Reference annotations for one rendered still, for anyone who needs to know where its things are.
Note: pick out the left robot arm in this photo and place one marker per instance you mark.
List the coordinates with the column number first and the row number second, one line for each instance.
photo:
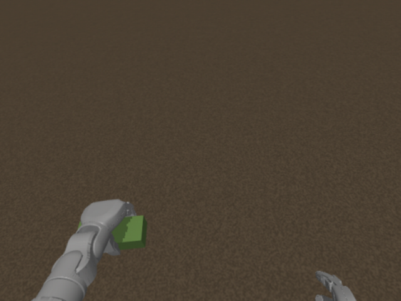
column 76, row 269

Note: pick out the small box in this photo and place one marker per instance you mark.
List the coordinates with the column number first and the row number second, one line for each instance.
column 130, row 233

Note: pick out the left robot hand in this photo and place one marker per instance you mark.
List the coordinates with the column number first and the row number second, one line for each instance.
column 109, row 213

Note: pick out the right robot hand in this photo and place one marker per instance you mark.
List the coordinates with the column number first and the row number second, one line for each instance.
column 333, row 285

